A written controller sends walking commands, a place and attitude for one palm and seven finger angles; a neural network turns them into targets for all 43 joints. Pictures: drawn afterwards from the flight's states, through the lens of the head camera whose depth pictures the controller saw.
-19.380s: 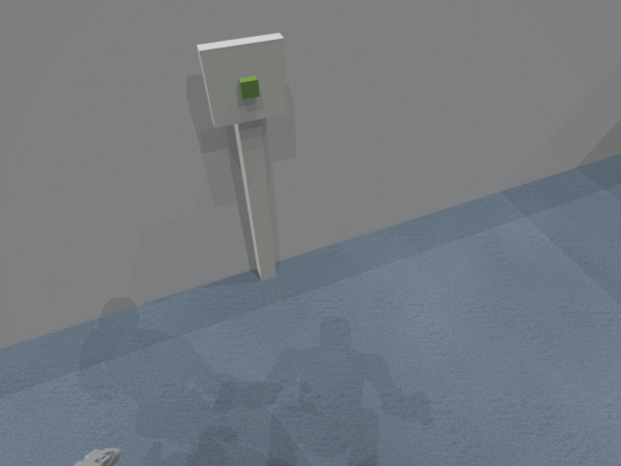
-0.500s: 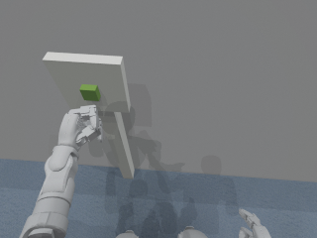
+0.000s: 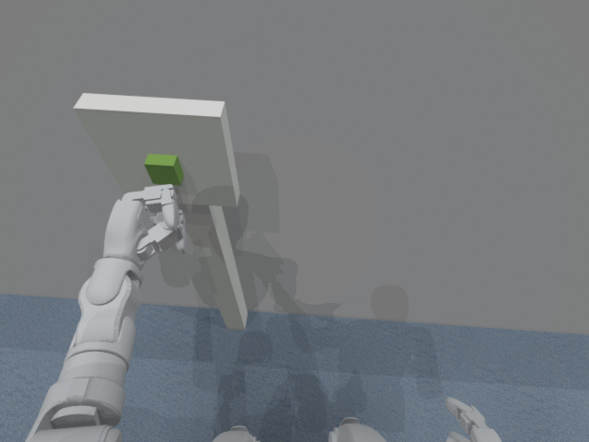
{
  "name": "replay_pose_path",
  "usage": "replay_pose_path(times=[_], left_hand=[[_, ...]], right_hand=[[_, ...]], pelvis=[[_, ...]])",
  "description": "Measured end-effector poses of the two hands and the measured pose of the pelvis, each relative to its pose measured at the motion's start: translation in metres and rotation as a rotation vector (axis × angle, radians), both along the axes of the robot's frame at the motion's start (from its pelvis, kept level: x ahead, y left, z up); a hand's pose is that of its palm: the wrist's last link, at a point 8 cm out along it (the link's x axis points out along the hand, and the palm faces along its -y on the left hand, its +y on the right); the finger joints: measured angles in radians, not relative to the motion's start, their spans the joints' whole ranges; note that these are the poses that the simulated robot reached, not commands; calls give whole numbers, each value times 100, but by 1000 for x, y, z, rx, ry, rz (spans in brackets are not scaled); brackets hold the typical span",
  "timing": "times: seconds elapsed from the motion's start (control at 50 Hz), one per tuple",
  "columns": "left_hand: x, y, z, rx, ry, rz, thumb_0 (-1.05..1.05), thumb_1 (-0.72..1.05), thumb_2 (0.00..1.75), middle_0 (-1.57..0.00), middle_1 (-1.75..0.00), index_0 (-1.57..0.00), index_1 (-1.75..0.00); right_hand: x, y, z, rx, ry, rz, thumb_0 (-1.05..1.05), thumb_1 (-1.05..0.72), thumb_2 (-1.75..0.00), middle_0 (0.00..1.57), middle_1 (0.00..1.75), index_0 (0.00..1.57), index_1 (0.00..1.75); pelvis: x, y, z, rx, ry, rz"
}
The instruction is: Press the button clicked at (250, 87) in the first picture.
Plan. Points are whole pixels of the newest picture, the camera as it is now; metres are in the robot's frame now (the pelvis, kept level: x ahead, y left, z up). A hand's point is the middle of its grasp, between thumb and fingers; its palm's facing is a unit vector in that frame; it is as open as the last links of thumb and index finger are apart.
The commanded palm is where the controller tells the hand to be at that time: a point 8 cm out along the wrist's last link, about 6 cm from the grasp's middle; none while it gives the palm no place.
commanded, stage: press the button with the knuckle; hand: left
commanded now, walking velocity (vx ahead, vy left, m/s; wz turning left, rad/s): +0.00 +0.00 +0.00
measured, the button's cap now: (165, 168) +0.46 +0.19 +0.10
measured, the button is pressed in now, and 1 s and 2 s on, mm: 0 8 0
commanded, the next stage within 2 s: hold the button down briefly in 0.86 s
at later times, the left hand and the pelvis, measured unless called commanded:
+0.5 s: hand (182, 209) +0.41 +0.17 +0.06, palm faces -0.06 -1.00 -0.02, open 3.2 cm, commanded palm +0.40 +0.22 +0.07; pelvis +0.00 +0.00 +0.00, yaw +0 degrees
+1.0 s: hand (181, 204) +0.42 +0.17 +0.06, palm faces -0.07 -1.00 -0.04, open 3.3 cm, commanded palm +0.43 +0.22 +0.07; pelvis -0.04 +0.00 -0.02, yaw +1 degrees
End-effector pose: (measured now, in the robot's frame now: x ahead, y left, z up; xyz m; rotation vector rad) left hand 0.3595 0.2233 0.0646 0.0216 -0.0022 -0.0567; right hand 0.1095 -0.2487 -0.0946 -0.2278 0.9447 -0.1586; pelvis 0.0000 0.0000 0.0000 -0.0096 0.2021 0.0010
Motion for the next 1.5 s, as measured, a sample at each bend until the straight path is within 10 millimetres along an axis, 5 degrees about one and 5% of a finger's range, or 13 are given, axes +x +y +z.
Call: replay_pose_path(times=[0.58,1.22,1.5], left_hand=[[41,1,0,-2,2,-13,1,89,90,-130,-150,-142,-150],[43,4,0,18,0,-13,0,81,97,-130,-150,-149,-150],[41,3,-1,1,-3,2,0,84,93,-130,-150,-148,-150]], right_hand=[[-38,-4,-9,-20,121,-46,0,-91,-89,20,30,20,30],[-105,-7,-22,-60,174,-42,0,-91,-89,20,30,20,30],[-107,-1,-20,-48,163,-47,0,-91,-89,20,30,20,30]], pelvis=[[-6,2,-4,-4,37,-3],[-50,5,-21,-14,64,19],[-48,10,-20,-11,60,8]])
